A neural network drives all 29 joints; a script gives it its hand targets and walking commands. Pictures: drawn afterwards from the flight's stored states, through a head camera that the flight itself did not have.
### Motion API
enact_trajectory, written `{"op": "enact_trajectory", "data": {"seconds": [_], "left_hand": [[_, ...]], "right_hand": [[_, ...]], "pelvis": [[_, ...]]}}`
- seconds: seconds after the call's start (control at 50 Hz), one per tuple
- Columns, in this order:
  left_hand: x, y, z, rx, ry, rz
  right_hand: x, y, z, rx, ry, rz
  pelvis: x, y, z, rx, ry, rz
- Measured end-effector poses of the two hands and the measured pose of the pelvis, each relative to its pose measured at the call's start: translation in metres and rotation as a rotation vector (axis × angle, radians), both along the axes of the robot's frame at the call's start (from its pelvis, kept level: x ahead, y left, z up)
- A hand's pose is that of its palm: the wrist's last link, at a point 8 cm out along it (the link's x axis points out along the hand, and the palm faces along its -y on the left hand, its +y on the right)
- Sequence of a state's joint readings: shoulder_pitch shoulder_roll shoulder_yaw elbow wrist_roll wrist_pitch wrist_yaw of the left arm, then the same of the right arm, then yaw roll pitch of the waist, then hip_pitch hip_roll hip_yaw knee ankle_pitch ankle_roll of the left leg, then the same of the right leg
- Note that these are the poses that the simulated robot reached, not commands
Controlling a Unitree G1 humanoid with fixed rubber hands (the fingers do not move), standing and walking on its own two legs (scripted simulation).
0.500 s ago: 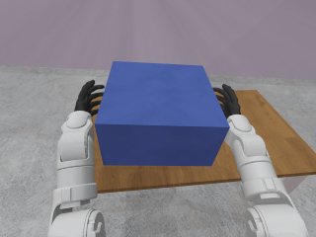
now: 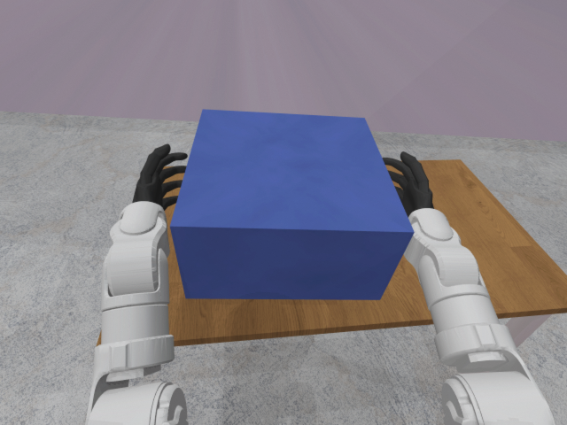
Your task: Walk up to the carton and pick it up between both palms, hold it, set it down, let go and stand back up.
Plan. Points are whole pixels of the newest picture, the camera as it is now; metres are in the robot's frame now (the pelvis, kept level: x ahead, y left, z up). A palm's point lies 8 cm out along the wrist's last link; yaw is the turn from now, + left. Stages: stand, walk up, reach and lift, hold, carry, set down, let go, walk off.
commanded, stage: hold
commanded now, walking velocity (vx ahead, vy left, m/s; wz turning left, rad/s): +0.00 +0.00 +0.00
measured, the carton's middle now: (285, 198) +0.40 +0.00 +0.15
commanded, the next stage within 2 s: none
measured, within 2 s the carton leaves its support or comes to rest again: neither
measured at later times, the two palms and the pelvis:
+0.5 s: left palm (152, 205) +0.36 +0.18 +0.17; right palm (412, 209) +0.36 -0.18 +0.17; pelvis +0.00 +0.00 +0.00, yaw +0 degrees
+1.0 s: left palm (148, 206) +0.36 +0.18 +0.17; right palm (411, 208) +0.36 -0.18 +0.17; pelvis +0.00 +0.00 +0.00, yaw +0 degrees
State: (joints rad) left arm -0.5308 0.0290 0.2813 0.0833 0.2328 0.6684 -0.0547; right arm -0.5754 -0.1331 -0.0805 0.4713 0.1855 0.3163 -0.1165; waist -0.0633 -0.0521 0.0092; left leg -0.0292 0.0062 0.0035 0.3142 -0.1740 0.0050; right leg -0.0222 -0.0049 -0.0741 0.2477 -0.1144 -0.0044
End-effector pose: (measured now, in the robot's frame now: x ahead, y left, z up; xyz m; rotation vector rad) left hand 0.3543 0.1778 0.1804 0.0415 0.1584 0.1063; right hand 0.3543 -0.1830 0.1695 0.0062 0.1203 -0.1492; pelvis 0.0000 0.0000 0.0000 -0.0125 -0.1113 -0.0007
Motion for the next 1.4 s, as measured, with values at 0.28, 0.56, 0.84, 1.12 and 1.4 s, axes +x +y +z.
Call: {"op": "enact_trajectory", "data": {"seconds": [0.28, 0.56, 0.84, 1.12, 1.4], "left_hand": [[-0.001, 0.000, 0.001, -0.001, 0.001, 0.004], [0.006, 0.001, -0.009, -0.015, 0.044, 0.000], [0.006, 0.003, -0.006, -0.006, 0.013, -0.004], [-0.002, 0.005, -0.005, -0.019, 0.018, 0.003], [0.005, -0.002, -0.001, -0.016, 0.039, 0.006]], "right_hand": [[0.000, 0.000, 0.000, 0.003, 0.000, 0.002], [0.006, 0.001, -0.005, -0.002, 0.041, -0.001], [0.006, 0.003, -0.001, 0.009, 0.011, -0.004], [-0.001, 0.005, 0.005, 0.002, 0.015, 0.000], [0.005, -0.002, 0.001, 0.006, 0.034, 0.002]], "pelvis": [[0.000, 0.000, 0.000, 0.000, 0.001, -0.001], [-0.001, -0.001, 0.000, 0.001, 0.016, -0.001], [0.006, 0.002, 0.000, -0.004, 0.013, 0.004], [-0.002, 0.002, 0.000, -0.003, 0.003, 0.001], [-0.006, -0.003, 0.000, 0.005, 0.021, -0.005]]}}
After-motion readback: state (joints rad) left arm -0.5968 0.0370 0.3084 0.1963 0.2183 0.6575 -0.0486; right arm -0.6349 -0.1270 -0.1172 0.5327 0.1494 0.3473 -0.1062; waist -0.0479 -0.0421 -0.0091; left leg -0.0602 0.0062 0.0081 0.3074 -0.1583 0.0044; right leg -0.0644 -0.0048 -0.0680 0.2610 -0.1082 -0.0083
